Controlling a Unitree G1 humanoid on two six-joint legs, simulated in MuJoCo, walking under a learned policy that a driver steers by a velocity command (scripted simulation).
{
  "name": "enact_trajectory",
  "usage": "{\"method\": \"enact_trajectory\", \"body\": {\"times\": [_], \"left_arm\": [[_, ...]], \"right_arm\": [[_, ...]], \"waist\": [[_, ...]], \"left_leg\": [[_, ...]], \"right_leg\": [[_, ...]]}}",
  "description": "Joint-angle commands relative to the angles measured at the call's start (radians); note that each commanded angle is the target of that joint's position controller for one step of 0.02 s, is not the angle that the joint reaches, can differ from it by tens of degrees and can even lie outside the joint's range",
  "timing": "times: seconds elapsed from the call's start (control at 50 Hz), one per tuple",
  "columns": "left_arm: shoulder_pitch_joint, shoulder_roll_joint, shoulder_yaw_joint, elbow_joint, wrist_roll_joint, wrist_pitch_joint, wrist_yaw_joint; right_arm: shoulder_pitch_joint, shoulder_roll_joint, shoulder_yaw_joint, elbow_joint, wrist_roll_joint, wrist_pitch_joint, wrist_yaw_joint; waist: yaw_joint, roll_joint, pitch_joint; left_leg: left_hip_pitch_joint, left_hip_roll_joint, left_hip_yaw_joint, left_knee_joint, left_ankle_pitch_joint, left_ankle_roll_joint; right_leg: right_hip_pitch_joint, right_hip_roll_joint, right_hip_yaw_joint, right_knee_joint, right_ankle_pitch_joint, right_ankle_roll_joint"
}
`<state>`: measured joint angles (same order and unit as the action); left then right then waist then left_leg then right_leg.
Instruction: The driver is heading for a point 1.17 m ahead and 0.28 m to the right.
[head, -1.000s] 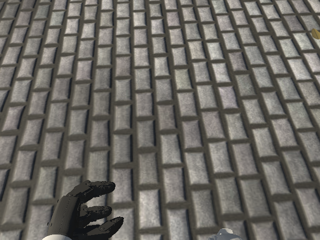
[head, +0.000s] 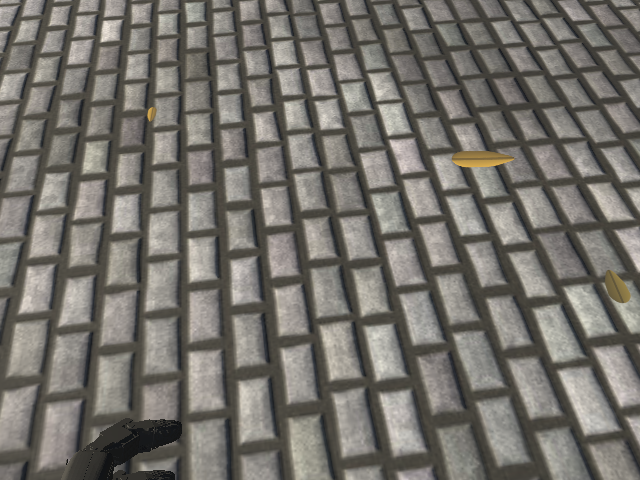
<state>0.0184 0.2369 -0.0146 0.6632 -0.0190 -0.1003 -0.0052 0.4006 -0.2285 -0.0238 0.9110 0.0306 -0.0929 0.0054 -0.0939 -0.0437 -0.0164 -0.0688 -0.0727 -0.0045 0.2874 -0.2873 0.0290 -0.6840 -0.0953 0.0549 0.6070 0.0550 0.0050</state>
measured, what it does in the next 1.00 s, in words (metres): walks ahead: right foot, then left foot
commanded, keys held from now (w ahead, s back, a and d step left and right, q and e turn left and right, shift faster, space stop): w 0.64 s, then w+e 0.36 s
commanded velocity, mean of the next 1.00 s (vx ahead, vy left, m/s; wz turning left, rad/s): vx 0.50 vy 0.00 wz -0.11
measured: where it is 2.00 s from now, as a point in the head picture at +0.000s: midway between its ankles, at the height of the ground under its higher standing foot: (384, 246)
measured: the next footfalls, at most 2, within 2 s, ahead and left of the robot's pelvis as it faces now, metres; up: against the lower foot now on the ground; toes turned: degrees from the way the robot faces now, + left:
right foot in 0.08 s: +0.23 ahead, -0.14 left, +0.00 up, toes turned -1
left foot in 0.58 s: +0.49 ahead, +0.10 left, +0.00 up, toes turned +2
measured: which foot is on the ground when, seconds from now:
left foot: down 0.00-0.08, up 0.10-0.56, down 0.58-1.00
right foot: up 0.00-0.06, down 0.08-0.60, up 0.62-1.00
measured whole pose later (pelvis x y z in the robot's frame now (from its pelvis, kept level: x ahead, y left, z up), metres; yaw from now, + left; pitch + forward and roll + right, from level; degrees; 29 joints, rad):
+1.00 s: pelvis +0.53 -0.01 +0.00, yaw -8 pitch +2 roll +2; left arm 0.12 0.26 0.06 0.74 -0.02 -0.04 -0.03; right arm 0.32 -0.26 -0.07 0.87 0.00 -0.09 -0.01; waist -0.07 -0.04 0.00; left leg 0.02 -0.03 0.18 0.22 -0.27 0.01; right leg -0.70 -0.10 0.04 0.72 0.04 -0.02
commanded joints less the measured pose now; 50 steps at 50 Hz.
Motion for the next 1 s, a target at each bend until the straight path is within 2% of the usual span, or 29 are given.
{"method": "enact_trajectory", "body": {"times": [0.02,0.04,0.06,0.08,0.1,0.12,0.14,0.16,0.18,0.2,0.22,0.24,0.28,0.32,0.4,0.48,0.54,0.56,0.58,0.6,0.62,0.64,0.66,0.68,0.7,0.74,0.8,0.92,1.0], "left_arm": [[-0.031,0.113,0.044,-0.073,-0.001,-0.013,-0.009],[0.021,0.131,0.056,-0.06,0.005,-0.015,-0.011],[0.154,0.167,0.077,-0.024,0.012,-0.016,-0.008],[0.351,0.239,0.1,0.012,0.023,-0.016,-0.003],[0.413,0.329,0.122,0.029,0.025,-0.005,-0.007],[0.463,0.246,0.111,0.039,0.007,0.004,-0.01],[0.4,0.197,0.097,0.032,0.008,0.006,-0.002],[0.322,0.176,0.089,0.021,0.015,0.008,0.001],[0.267,0.152,0.082,0.021,0.024,0.006,-0.003],[0.239,0.129,0.077,0.024,0.032,0.002,-0.007],[0.229,0.113,0.075,0.03,0.03,-0.002,-0.011],[0.229,0.111,0.076,0.039,0.023,-0.007,-0.014],[0.248,0.142,0.088,0.058,0.017,-0.012,-0.01],[0.269,0.164,0.098,0.074,0.013,-0.006,-0.002],[0.326,0.192,0.106,0.107,-0.001,0.004,0.003],[0.39,0.202,0.11,0.148,-0.006,0.019,0.002],[0.383,0.219,0.117,0.163,-0.006,0.033,0.008],[0.363,0.22,0.116,0.162,-0.008,0.037,0.01],[0.358,0.197,0.107,0.159,-0.005,0.037,0.012],[0.337,0.149,0.086,0.127,0.017,0.03,0.015],[0.445,0.055,0.057,0.112,0.014,0.009,0.008],[0.388,0.148,0.078,0.122,0.001,-0.007,0.003],[0.306,0.183,0.09,0.096,-0.02,-0.014,-0.001],[0.261,0.171,0.088,0.088,-0.018,-0.011,0.003],[0.24,0.161,0.091,0.085,-0.005,-0.003,0.007],[0.281,0.128,0.093,0.095,-0.008,0.026,0.009],[0.256,0.101,0.092,0.082,-0.006,0.048,0.014],[0.096,0.068,0.08,0.033,0.001,0.044,-0.012],[-0.011,0.065,0.076,-0.026,-0.001,0.049,-0.035]], "right_arm": [[0.025,-0.182,-0.05,-0.033,-0.003,0.017,-0.006],[0.011,-0.182,-0.052,-0.036,-0.01,0.025,-0.007],[-0.002,-0.165,-0.046,-0.045,-0.018,0.028,-0.008],[-0.019,-0.128,-0.031,-0.082,-0.04,0.024,-0.011],[0.136,-0.005,0.007,-0.092,-0.038,-0.001,0.0],[0.114,-0.086,-0.01,-0.075,-0.016,-0.02,0.007],[-0.02,-0.157,-0.032,-0.109,0.005,-0.026,0.007],[-0.116,-0.158,-0.031,-0.142,-0.001,-0.025,0.0],[-0.156,-0.147,-0.032,-0.158,-0.019,-0.019,-0.008],[-0.145,-0.134,-0.035,-0.168,-0.025,-0.009,-0.012],[-0.126,-0.116,-0.033,-0.168,-0.024,0.003,-0.013],[-0.115,-0.1,-0.031,-0.167,-0.023,0.012,-0.014],[-0.153,-0.084,-0.026,-0.186,-0.031,0.019,-0.014],[-0.22,-0.071,-0.018,-0.204,-0.034,0.016,-0.011],[-0.353,-0.066,-0.013,-0.234,-0.021,0.008,0.002],[-0.465,-0.081,-0.016,-0.279,-0.012,-0.001,0.021],[-0.447,-0.104,-0.026,-0.287,-0.014,-0.011,0.032],[-0.374,-0.121,-0.037,-0.267,-0.018,-0.012,0.03],[-0.233,-0.168,-0.061,-0.224,-0.025,-0.012,0.023],[-0.034,-0.249,-0.086,-0.19,-0.036,-0.009,0.012],[0.014,-0.308,-0.1,-0.172,-0.032,0.0,0.014],[0.026,-0.218,-0.078,-0.178,-0.019,0.006,0.013],[-0.04,-0.183,-0.067,-0.187,-0.02,0.007,0.008],[-0.108,-0.16,-0.058,-0.198,-0.027,0.007,0.008],[-0.156,-0.131,-0.051,-0.199,-0.033,0.003,0.011],[-0.193,-0.103,-0.047,-0.19,-0.042,-0.012,0.015],[-0.183,-0.133,-0.061,-0.16,-0.046,-0.026,0.008],[-0.146,-0.169,-0.071,-0.119,-0.038,-0.018,-0.013],[-0.085,-0.196,-0.083,-0.083,-0.023,0.003,-0.018]], "waist": [[0.044,0.112,0.018],[0.076,0.118,-0.004],[0.137,0.114,-0.079],[0.212,0.03,-0.226],[0.165,-0.269,-0.368],[0.207,-0.222,-0.423],[0.216,-0.121,-0.262],[0.192,-0.029,-0.172],[0.156,0.011,-0.106],[0.114,-0.015,-0.08],[0.09,-0.033,-0.068],[0.075,-0.038,-0.06],[0.071,-0.019,-0.037],[0.088,0.002,-0.023],[0.141,-0.01,0.009],[0.183,-0.019,0.042],[0.153,-0.042,0.027],[0.107,-0.044,-0.011],[0.048,-0.028,-0.1],[-0.031,0.074,-0.249],[0.015,0.332,-0.349],[-0.026,0.248,-0.329],[-0.018,0.193,-0.198],[0.014,0.118,-0.128],[0.042,0.1,-0.067],[0.095,0.142,-0.034],[0.108,0.113,0.006],[0.056,0.098,0.048],[0.017,0.09,0.088]], "left_leg": [[0.004,0.285,-0.152,0.005,0.316,0.139],[0.021,0.268,-0.137,0.081,0.427,0.119],[-0.003,0.221,-0.103,0.231,0.536,0.094],[-0.178,0.159,-0.045,0.525,0.375,0.057],[-0.587,0.008,0.004,0.911,-0.169,-0.02],[-0.735,0.038,-0.117,1.06,-0.266,-0.017],[-0.814,0.086,-0.104,1.098,-0.182,-0.013],[-0.792,0.135,-0.072,1.064,-0.086,-0.012],[-0.738,0.162,-0.068,1.0,-0.038,-0.015],[-0.666,0.186,-0.075,0.95,-0.015,-0.015],[-0.624,0.193,-0.075,0.912,-0.006,-0.016],[-0.607,0.195,-0.07,0.871,-0.002,-0.019],[-0.624,0.203,-0.06,0.77,0.056,-0.029],[-0.618,0.203,-0.051,0.627,0.166,-0.033],[-0.552,0.164,-0.021,0.387,0.336,-0.032],[-0.563,0.139,-0.009,0.277,0.297,-0.008],[-0.486,0.11,0.015,0.211,0.199,0.033],[-0.367,0.083,0.043,0.172,0.204,0.052],[-0.153,0.085,0.035,0.176,0.224,0.085],[0.15,0.27,-0.17,0.211,0.301,0.16],[0.468,0.468,-0.598,0.121,0.123,0.313],[0.457,0.457,-0.672,0.054,-0.007,0.296],[0.338,0.432,-0.526,0.035,0.013,0.256],[0.199,0.395,-0.416,0.008,0.09,0.232],[0.082,0.365,-0.343,-0.031,0.149,0.22],[-0.048,0.329,-0.238,-0.097,0.2,0.202],[-0.094,0.329,-0.117,-0.146,0.316,0.2],[-0.051,0.296,0.076,-0.159,0.372,0.144],[0.085,0.346,0.112,-0.123,0.378,0.127]], "right_leg": [[0.14,0.037,-0.035,-0.091,-0.057,-0.035],[0.211,0.058,-0.053,-0.114,-0.101,-0.056],[0.38,0.071,-0.067,-0.11,-0.106,-0.088],[0.674,-0.079,0.087,-0.049,0.007,-0.152],[1.052,-0.307,0.533,-0.134,-0.109,-0.34],[1.094,-0.313,0.739,-0.254,-0.332,-0.364],[0.976,-0.271,0.592,-0.268,-0.364,-0.31],[0.818,-0.234,0.461,-0.28,-0.272,-0.283],[0.669,-0.2,0.379,-0.309,-0.164,-0.273],[0.571,-0.169,0.316,-0.34,-0.108,-0.262],[0.521,-0.147,0.275,-0.372,-0.099,-0.26],[0.493,-0.137,0.238,-0.391,-0.071,-0.265],[0.475,-0.135,0.178,-0.42,0.005,-0.271],[0.476,-0.119,0.121,-0.435,0.033,-0.256],[0.499,-0.089,0.047,-0.44,-0.013,-0.219],[0.613,-0.131,0.073,-0.39,-0.042,-0.208],[0.677,-0.151,0.084,-0.306,0.065,-0.182],[0.669,-0.126,0.058,-0.228,0.196,-0.164],[0.614,-0.076,0.014,-0.074,0.285,-0.137],[0.419,-0.014,-0.046,0.23,0.074,-0.092],[0.009,0.144,-0.053,0.556,-0.536,-0.029],[-0.116,0.103,0.059,0.676,-0.622,-0.033],[-0.167,0.059,0.054,0.697,-0.534,-0.041],[-0.129,0.015,0.029,0.66,-0.45,-0.039],[-0.09,-0.01,0.031,0.607,-0.398,-0.033],[0.007,-0.034,0.047,0.559,-0.346,-0.026],[-0.021,-0.031,0.065,0.492,-0.256,-0.004],[-0.003,-0.012,0.004,0.176,0.024,-0.01],[-0.038,-0.003,-0.037,0.063,-0.03,-0.04]]}}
